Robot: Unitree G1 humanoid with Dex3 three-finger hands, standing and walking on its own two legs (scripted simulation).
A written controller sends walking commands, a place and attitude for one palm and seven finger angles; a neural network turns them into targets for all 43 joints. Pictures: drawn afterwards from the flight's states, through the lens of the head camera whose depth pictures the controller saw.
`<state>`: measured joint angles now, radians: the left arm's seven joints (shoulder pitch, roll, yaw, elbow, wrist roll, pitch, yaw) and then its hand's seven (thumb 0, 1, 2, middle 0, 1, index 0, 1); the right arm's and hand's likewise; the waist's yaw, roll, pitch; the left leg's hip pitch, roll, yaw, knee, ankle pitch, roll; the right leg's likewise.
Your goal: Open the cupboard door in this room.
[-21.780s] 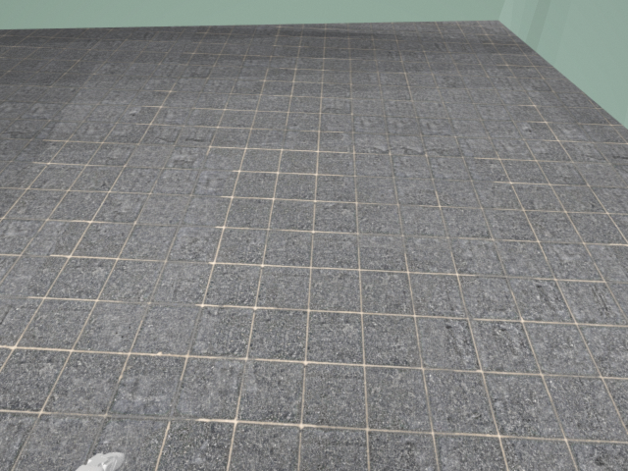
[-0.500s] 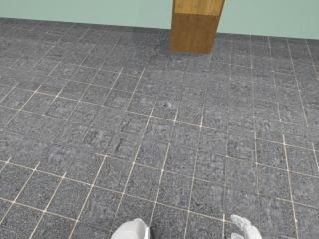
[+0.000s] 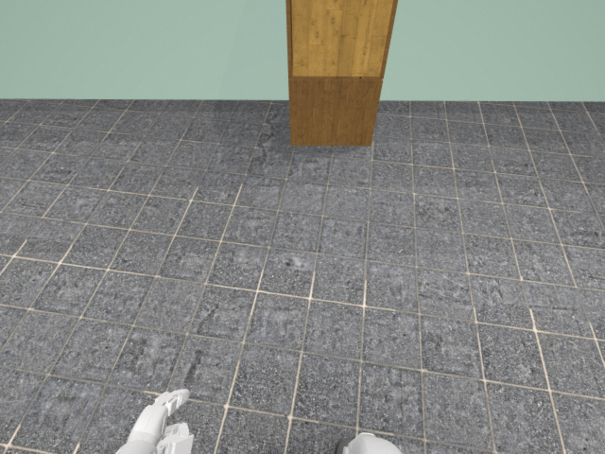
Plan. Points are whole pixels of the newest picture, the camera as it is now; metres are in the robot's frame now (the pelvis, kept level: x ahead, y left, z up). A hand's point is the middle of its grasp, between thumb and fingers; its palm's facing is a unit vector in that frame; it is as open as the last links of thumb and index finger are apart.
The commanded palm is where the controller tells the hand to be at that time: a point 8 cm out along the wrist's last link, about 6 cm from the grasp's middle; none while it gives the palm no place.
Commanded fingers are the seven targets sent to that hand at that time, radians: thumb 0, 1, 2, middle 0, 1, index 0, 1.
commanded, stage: turn or walk to find it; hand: left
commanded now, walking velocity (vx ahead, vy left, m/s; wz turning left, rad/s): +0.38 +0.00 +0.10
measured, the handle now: out of the picture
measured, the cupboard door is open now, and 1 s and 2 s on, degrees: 0 0 0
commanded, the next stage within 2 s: stand and wait in 0.84 s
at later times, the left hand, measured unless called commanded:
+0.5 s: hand out of the picture +0.13 +0.20 -0.18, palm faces +0.16 -0.97 -0.16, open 7.4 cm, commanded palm none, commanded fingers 0.00 0.90 0.90 -0.20 -0.30 -0.20 -0.30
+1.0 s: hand (214, 220) +0.59 +0.19 -0.15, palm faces -0.02 -0.97 -0.23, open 7.4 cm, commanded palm none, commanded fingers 0.00 0.90 0.90 -0.20 -0.30 -0.20 -0.30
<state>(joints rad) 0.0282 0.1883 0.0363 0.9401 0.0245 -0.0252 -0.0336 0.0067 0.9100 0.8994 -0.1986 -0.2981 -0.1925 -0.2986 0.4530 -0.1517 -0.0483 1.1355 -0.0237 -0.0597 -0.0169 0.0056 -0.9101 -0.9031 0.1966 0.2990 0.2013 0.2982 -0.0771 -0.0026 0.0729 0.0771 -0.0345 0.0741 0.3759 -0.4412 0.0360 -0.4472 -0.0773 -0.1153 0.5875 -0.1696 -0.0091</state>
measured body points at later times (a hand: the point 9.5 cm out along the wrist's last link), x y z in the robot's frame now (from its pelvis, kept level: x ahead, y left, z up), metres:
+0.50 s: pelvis +0.23 +0.03 +0.00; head +0.26 +0.05 +0.45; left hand +0.12 +0.25 -0.16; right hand +0.38 -0.20 -0.13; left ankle +0.29 +0.14 -0.73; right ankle +0.12 -0.11 -0.70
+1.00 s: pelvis +0.46 +0.00 +0.00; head +0.50 -0.03 +0.44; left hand +0.59 +0.24 -0.13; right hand +0.38 -0.22 -0.17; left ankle +0.31 +0.13 -0.68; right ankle +0.54 -0.09 -0.73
